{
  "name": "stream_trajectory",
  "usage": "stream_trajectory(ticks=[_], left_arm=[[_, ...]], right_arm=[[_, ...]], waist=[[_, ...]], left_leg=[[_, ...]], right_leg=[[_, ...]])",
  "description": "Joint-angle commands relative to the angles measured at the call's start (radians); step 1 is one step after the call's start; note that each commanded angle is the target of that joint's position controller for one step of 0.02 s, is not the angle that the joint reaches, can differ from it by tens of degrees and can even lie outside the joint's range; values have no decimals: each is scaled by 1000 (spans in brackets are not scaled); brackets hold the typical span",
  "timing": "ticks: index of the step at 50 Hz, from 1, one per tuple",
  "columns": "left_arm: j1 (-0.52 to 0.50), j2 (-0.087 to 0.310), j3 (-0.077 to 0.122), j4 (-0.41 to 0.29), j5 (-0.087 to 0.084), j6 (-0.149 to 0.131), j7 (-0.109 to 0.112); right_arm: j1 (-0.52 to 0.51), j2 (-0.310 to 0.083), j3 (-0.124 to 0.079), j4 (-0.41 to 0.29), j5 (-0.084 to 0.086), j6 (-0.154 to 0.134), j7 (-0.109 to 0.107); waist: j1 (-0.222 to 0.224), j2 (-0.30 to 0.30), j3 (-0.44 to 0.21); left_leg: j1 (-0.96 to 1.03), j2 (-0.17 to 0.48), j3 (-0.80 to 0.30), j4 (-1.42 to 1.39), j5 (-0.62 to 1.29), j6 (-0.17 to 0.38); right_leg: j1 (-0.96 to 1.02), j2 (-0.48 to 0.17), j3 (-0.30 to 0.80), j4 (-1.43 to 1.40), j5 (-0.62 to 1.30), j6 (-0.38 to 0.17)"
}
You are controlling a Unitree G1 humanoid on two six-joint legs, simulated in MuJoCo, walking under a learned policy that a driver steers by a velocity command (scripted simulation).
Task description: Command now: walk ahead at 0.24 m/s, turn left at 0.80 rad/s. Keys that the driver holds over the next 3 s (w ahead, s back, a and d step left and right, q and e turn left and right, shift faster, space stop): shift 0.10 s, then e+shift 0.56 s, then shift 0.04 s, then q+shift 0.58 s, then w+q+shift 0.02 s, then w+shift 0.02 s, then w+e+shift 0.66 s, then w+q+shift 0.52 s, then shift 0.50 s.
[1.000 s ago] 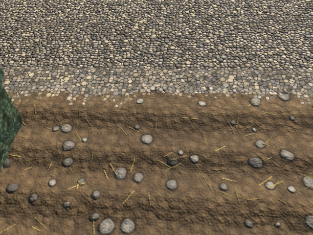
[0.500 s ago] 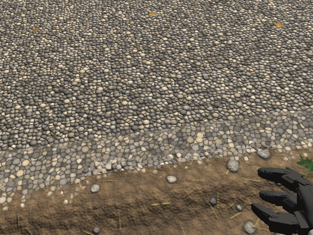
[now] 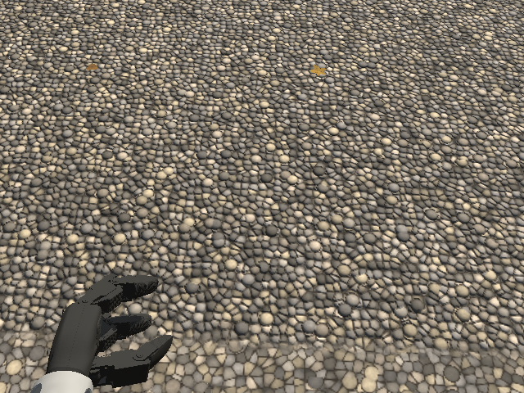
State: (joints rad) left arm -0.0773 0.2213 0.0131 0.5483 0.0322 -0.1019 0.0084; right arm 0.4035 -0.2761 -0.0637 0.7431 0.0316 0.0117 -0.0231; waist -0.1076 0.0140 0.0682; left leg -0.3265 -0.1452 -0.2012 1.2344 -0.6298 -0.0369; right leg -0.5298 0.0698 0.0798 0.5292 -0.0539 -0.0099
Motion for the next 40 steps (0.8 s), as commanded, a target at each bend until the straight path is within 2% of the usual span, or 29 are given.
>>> stream_trajectory(ticks=[1, 2, 3, 4, 5, 7, 10, 12, 13, 14, 15, 16, 17, 18, 19, 20, 22, 24, 26, 29, 31, 32, 33, 34, 35, 36, 37, 38, 40], left_arm=[[160, 94, 34, -32, -12, 43, 14], [135, 105, 31, -18, -5, 51, 14], [127, 124, 38, 8, -2, 53, 13], [135, 129, 43, 32, 0, 48, 10], [148, 141, 49, 56, 1, 44, 7], [157, 156, 54, 93, -7, 45, 2], [166, 140, 47, 136, -34, 52, -21], [165, 198, 62, 136, -48, 63, -30], [180, 205, 64, 136, -57, 67, -30], [212, 190, 58, 142, -57, 69, -31], [259, 134, 42, 132, -39, 68, -37], [296, 136, 49, 119, -65, 68, -28], [279, 218, 76, 128, -66, 79, -14], [318, 232, 91, 143, -71, 99, -2], [374, 221, 96, 172, -65, 125, 15], [406, 216, 100, 178, -55, 145, 25], [388, 178, 94, 145, -53, 159, 30], [332, 137, 78, 99, -54, 156, 16], [295, 113, 64, 61, -50, 150, -10], [334, 150, 79, 42, -52, 149, -36], [414, 171, 99, 66, -47, 153, -29], [454, 253, 128, 71, -40, 151, -12], [457, 411, 161, 34, -24, 142, 3], [481, 356, 144, 23, 9, 117, -7], [441, 326, 130, 22, 10, 99, -8], [359, 279, 116, 13, -12, 94, 2], [292, 213, 92, 3, -35, 100, 10], [257, 171, 70, 1, -36, 103, 18], [231, 101, 36, 17, -11, 97, 20]], right_arm=[[53, -170, -35, -101, -6, 28, -11], [19, -161, -40, -117, -7, 38, -19], [-1, -124, -30, -133, -8, 41, -18], [-10, -78, -17, -141, -11, 35, -18], [-22, -43, -6, -144, -15, 24, -18], [-57, -8, 17, -139, -33, 3, -12], [-100, -12, 30, -120, -43, -1, 2], [-136, -62, 16, -133, -42, 4, 7], [-155, -93, 8, -146, -46, 6, 6], [-152, -136, -4, -163, -51, 10, -2], [-133, -218, -19, -185, -71, 22, -17], [-149, -262, -40, -176, -83, 36, -18], [-178, -218, -32, -182, -86, 29, -19], [-255, -163, -16, -186, -75, 18, -20], [-325, -124, -5, -197, -61, 8, -20], [-368, -104, 1, -200, -52, 0, -21], [-384, -86, 3, -187, -54, -6, -26], [-362, -95, -8, -168, -50, -3, -33], [-340, -129, -27, -150, -44, 2, -33], [-313, -161, -48, -119, -24, 2, -22], [-302, -129, -48, -96, -7, -1, -15], [-258, -90, -43, -83, -25, 0, -8], [-335, -39, -22, -166, -62, -1, -6], [-443, -78, -29, -178, -60, -8, -12], [-439, -88, -35, -167, -34, -9, -15], [-385, -92, -39, -128, -26, -3, -23], [-348, -108, -43, -100, -32, 4, -30], [-312, -107, -44, -76, -36, 10, -28], [-239, -76, -35, -32, -27, 19, -17]], waist=[[114, -66, -336], [91, -65, -241], [73, -80, -177], [65, -89, -157], [65, -87, -170], [70, -77, -241], [73, -108, -260], [59, -120, -205], [56, -122, -175], [51, -100, -159], [71, 73, -207], [71, 282, -223], [49, 221, -165], [94, 195, -123], [126, 173, -107], [140, 170, -102], [147, 134, -95], [124, 115, -122], [100, 126, -159], [109, 144, -175], [148, 78, -165], [145, -121, -131], [134, -455, -106], [219, -286, -216], [194, -198, -209], [150, -121, -199], [126, -103, -196], [106, -125, -209], [83, -117, -225]], left_leg=[[-382, 159, 98, 282, 118, -69], [-352, 167, 100, 249, 134, -74], [-308, 180, 105, 166, 132, -67], [-273, 181, 121, 67, 133, -59], [-243, 176, 138, -30, 142, -53], [-122, 168, 143, -227, 221, -34], [60, 155, 147, -498, 405, -19], [147, 112, 182, -666, 514, 3], [200, 115, 174, -732, 532, 30], [267, 182, 125, -783, 534, 71], [376, 405, -55, -788, 692, 157], [279, 592, -178, -904, 634, 292], [175, 566, -168, -950, 563, 319], [130, 507, -84, -951, 533, 276], [106, 461, -3, -947, 543, 241], [92, 452, 50, -942, 579, 231], [91, 432, 132, -936, 618, 220], [151, 436, 179, -906, 647, 213], [175, 461, 208, -884, 704, 217], [199, 500, 226, -831, 747, 206], [119, 454, 299, -697, 613, 116], [-37, 357, 383, -476, 408, 30], [-395, 172, 371, -170, -21, -72], [-441, 143, 170, 8, -62, -47], [-446, 158, 134, 43, 17, -13], [-442, 188, 132, 28, 114, 1], [-417, 207, 133, -2, 179, -3], [-337, 207, 151, 8, 233, -12], [-217, 207, 161, -32, 321, -28]], right_leg=[[615, -414, 389, -115, 273, -262], [468, -371, 318, -147, 312, -253], [357, -337, 249, -173, 349, -241], [304, -307, 186, -189, 419, -234], [295, -296, 144, -197, 498, -240], [279, -288, 111, -195, 593, -258], [229, -247, 87, -199, 446, -240], [176, -227, 119, -178, 208, -205], [124, -208, 151, -162, 78, -168], [59, -177, 173, -128, -106, -111], [-47, -93, 115, 56, -448, -39], [-124, 1, -70, 305, -565, 12], [-116, -54, -47, 510, -540, 46], [-130, -69, -42, 605, -487, 58], [-123, -80, -46, 678, -442, 80], [-122, -89, -48, 736, -397, 102], [-112, -117, -67, 698, -329, 121], [-82, -151, -75, 528, -287, 117], [10, -160, -102, 371, -293, 94], [112, -131, -162, 211, -279, 47], [260, -83, -170, 27, -121, -14], [372, -153, 2, -85, 171, -77], [487, -401, 460, -154, 440, -284], [506, -447, 494, -186, 376, -362], [492, -415, 405, -184, 302, -320], [471, -376, 304, -161, 249, -257], [445, -349, 238, -149, 236, -215], [394, -316, 173, -149, 269, -196], [345, -273, 62, -166, 244, -177]])
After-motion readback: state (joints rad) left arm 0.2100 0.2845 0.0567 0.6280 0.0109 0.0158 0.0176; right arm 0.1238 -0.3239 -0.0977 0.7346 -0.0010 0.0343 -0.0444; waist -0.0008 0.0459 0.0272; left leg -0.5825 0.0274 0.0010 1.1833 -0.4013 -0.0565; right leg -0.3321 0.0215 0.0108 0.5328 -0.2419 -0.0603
